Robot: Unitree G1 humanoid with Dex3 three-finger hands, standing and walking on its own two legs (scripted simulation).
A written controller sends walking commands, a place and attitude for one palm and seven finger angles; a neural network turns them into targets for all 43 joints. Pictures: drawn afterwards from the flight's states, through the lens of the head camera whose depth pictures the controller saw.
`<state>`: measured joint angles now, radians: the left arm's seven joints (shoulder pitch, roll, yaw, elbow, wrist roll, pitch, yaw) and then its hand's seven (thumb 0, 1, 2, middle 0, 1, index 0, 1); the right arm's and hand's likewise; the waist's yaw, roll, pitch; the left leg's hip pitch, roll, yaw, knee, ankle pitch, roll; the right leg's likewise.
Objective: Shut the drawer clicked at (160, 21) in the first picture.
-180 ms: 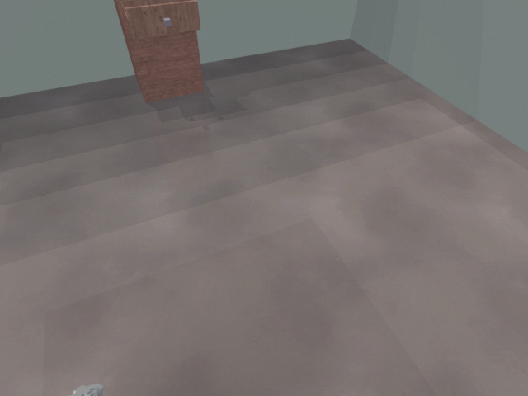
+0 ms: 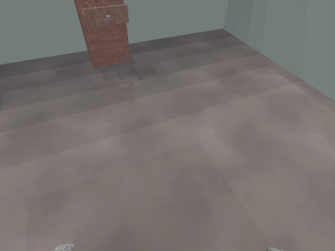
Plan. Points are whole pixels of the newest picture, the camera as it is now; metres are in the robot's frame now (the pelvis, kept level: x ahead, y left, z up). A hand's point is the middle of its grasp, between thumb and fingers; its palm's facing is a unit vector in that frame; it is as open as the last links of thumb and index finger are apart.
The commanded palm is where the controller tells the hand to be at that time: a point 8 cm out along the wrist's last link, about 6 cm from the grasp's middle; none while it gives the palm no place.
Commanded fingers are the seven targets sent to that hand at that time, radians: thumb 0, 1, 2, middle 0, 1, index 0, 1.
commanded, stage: stand and wait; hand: left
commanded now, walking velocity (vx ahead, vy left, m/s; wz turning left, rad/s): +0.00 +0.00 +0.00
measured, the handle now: (107, 17) +1.94 +0.64 -0.17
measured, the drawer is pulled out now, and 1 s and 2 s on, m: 0.22 0.22 0.22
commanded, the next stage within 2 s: look at it before walking up in 0.64 s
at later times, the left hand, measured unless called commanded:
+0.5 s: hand out of the picture +0.06 +0.24 -0.15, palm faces -0.03 -0.94 -0.34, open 7.4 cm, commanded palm none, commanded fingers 0.00 0.90 0.90 -0.20 -0.30 -0.20 -0.30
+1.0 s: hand out of the picture +0.07 +0.23 -0.15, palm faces -0.04 -0.94 -0.33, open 7.4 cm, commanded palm none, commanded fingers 0.00 0.90 0.90 -0.20 -0.30 -0.20 -0.30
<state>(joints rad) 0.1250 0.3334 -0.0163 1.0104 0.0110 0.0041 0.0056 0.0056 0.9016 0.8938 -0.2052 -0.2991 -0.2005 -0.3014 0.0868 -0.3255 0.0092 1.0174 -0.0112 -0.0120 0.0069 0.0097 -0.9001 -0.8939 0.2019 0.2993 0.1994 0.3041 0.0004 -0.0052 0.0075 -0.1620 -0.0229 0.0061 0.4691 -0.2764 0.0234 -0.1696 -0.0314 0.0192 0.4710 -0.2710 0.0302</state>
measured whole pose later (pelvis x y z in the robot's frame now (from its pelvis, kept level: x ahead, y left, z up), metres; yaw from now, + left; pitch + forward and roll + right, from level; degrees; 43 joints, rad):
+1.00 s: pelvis -0.01 -0.02 +0.01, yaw -1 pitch -2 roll +0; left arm 0.13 0.34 -0.01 1.08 0.01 -0.01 0.00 0.00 0.90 0.89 -0.21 -0.30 -0.20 -0.30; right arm 0.11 -0.34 0.01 1.12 0.00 -0.01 0.01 0.01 -0.90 -0.89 0.20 0.30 0.20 0.30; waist -0.01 0.00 0.03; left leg -0.13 0.01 0.01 0.38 -0.21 0.00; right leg -0.15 0.00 0.02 0.39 -0.20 0.01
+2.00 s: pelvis +0.11 +0.02 +0.00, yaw +4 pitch +0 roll -2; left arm 0.27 0.18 0.04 1.07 0.02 0.00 -0.02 0.01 0.91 0.89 -0.20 -0.30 -0.20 -0.30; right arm 0.50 -0.09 0.00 1.18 -0.01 -0.07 -0.02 0.01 -0.90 -0.89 0.20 0.30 0.20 0.30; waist -0.04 -0.02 0.04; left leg 0.00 -0.01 0.05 0.33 -0.34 0.05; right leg -0.54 -0.11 -0.08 0.98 -0.30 0.02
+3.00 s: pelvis +0.61 +0.06 -0.02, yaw +8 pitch -1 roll +1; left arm 0.11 0.17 0.06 1.00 0.03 -0.05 -0.03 0.00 0.91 0.89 -0.20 -0.30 -0.20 -0.30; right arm 0.48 -0.11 -0.04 1.20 -0.01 -0.05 0.00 0.01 -0.91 -0.89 0.20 0.30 0.20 0.30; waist -0.05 0.00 0.09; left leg 0.04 0.09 0.18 0.58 -0.51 -0.02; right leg -0.44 -0.07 -0.15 0.60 -0.11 -0.04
